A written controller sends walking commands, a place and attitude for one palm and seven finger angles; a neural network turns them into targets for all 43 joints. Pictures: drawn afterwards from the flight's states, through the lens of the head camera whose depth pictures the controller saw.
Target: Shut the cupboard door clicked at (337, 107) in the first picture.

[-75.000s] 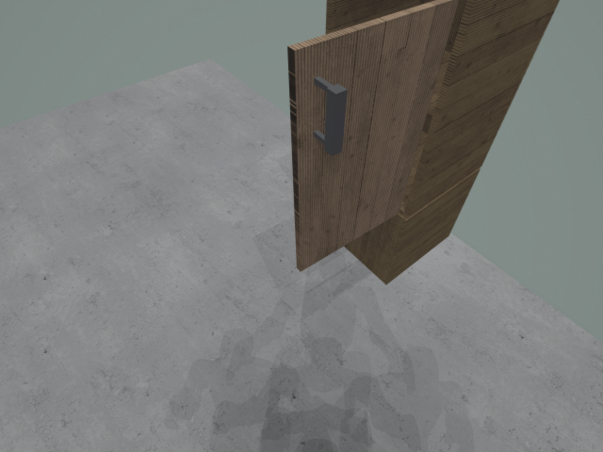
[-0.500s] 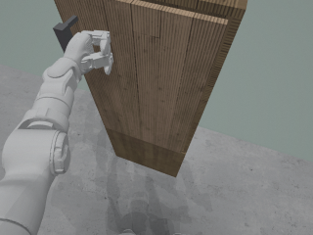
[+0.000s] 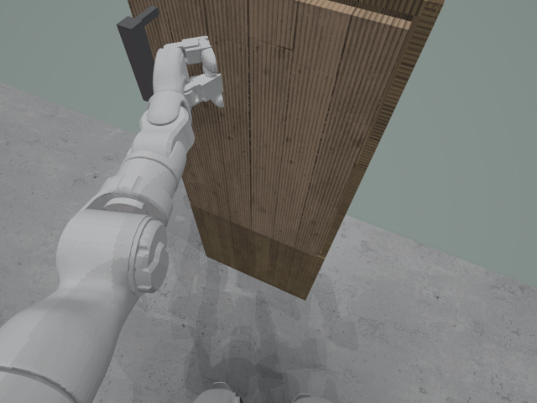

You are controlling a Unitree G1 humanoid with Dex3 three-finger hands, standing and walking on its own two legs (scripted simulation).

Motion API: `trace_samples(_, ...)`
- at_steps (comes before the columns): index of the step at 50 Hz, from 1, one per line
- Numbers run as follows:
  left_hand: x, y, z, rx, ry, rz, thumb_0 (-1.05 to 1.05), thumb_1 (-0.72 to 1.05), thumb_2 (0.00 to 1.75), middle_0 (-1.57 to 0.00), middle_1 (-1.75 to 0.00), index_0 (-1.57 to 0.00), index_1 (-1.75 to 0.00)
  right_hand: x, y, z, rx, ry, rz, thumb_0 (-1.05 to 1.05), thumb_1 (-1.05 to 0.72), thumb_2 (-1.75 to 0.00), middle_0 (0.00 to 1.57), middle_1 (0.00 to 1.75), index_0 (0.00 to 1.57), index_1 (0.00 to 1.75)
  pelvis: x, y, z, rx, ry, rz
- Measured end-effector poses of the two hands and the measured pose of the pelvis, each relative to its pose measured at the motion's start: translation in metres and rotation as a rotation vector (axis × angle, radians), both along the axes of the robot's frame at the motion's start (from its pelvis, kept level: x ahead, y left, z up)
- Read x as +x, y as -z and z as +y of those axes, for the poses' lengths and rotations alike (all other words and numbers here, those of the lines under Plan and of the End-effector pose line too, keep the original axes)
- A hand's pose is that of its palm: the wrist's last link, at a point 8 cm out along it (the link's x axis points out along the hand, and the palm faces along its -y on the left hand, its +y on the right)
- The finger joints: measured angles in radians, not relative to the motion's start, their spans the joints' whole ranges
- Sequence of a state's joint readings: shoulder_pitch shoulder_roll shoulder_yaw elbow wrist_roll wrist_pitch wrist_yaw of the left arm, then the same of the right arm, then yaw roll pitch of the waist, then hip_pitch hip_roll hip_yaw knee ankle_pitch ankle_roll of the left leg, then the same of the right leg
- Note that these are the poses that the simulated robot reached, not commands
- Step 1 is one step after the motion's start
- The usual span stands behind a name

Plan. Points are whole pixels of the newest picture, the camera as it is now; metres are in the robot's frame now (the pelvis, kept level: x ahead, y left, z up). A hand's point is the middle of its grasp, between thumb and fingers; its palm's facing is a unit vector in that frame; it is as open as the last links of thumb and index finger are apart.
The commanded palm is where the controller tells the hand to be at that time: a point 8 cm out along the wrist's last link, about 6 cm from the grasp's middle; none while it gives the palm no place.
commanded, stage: pull the fist back off the door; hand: left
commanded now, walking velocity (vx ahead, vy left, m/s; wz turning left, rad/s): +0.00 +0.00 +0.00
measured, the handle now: (151, 56) +0.58 +0.15 +0.17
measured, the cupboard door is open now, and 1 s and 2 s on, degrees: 0 0 0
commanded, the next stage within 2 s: draw the hand back to the body in 0.66 s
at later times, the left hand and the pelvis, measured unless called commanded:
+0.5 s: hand (228, 101) +0.50 +0.04 +0.16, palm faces -0.09 -1.00 +0.01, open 3.2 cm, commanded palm +0.46 +0.09 +0.17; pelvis +0.01 +0.00 +0.01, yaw -5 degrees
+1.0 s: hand (196, 129) +0.42 +0.07 +0.18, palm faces -0.08 -1.00 +0.01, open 3.1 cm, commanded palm +0.39 +0.13 +0.18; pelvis +0.03 +0.00 +0.02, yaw -3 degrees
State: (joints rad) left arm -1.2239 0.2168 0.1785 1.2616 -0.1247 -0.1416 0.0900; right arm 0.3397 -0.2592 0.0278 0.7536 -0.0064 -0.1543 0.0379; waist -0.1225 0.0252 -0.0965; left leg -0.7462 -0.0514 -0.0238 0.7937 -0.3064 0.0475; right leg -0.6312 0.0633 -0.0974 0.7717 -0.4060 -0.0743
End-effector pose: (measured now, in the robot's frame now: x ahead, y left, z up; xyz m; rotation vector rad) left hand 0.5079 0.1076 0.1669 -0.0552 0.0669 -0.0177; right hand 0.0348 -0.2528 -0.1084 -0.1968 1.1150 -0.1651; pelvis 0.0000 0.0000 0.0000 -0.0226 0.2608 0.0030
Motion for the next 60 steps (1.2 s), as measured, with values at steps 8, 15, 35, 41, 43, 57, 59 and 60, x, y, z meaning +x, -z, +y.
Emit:
trace_samples(8, -0.003, -0.006, -0.009, 0.116, 0.022, -0.039, 0.04, 0.91, 1.01, -1.3, -1.5, -1.31, -1.5, -0.044, 0.005, 0.01, 0.055, 0.074, 0.032, 0.0, -0.91, -0.9, 0.21, 0.3, 0.2, 0.3, -0.01, 0.0, 0.0, 0.002, 0.024, -0.019)
trace_samples(15, -0.005, -0.006, -0.011, 0.043, 0.055, -0.035, 0.04, 0.93, 0.96, -1.3, -1.5, -1.31, -1.5, -0.085, -0.004, 0.003, 0.033, 0.151, 0.117, 0.0, -0.91, -0.9, 0.21, 0.3, 0.2, 0.3, -0.006, -0.008, -0.001, 0.007, 0.056, -0.04)
trace_samples(35, -0.061, -0.002, 0.006, 0.061, 0.049, -0.146, 0.02, 0.9, 0.9, -1.3, -1.5, -1.3, -1.5, 0.06, -0.024, -0.007, 0.04, 0.073, -0.196, 0.01, -0.91, -0.9, 0.2, 0.3, 0.2, 0.3, 0.027, -0.02, -0.003, 0.019, 0.077, -0.148)
trace_samples(41, -0.071, -0.006, 0.008, 0.061, 0.071, -0.088, 0.02, 0.9, 0.9, -1.3, -1.5, -1.3, -1.5, 0.113, -0.039, -0.001, 0.04, 0.005, -0.301, 0.0, -0.91, -0.9, 0.2, 0.3, 0.2, 0.3, 0.026, -0.021, -0.003, 0.018, 0.048, -0.17)
trace_samples(43, -0.075, -0.007, 0.006, 0.05, 0.08, -0.086, 0.02, 0.9, 0.9, -1.3, -1.5, -1.3, -1.5, 0.123, -0.044, 0.001, 0.041, -0.009, -0.328, 0.0, -0.91, -0.9, 0.2, 0.3, 0.2, 0.3, 0.025, -0.022, -0.002, 0.019, 0.047, -0.174)
trace_samples(57, -0.138, -0.01, 0.054, 0.085, 0.044, -0.121, 0.02, 0.9, 0.9, -1.3, -1.5, -1.3, -1.5, 0.122, -0.05, 0.014, 0.068, -0.006, -0.344, 0.01, -0.91, -0.9, 0.2, 0.3, 0.2, 0.3, 0.023, -0.027, -0.002, 0.02, 0.064, -0.25)
trace_samples(59, -0.15, -0.014, 0.061, 0.087, 0.049, -0.129, 0.02, 0.9, 0.9, -1.3, -1.5, -1.3, -1.5, 0.121, -0.051, 0.015, 0.063, -0.008, -0.345, 0.01, -0.91, -0.9, 0.2, 0.3, 0.2, 0.3, 0.021, -0.028, -0.001, 0.019, 0.06, -0.262)
trace_samples(60, -0.155, -0.016, 0.064, 0.086, 0.053, -0.133, 0.02, 0.9, 0.9, -1.3, -1.5, -1.3, -1.5, 0.121, -0.052, 0.015, 0.06, -0.01, -0.348, 0.01, -0.91, -0.9, 0.2, 0.3, 0.2, 0.3, 0.02, -0.028, 0.0, 0.018, 0.057, -0.267)
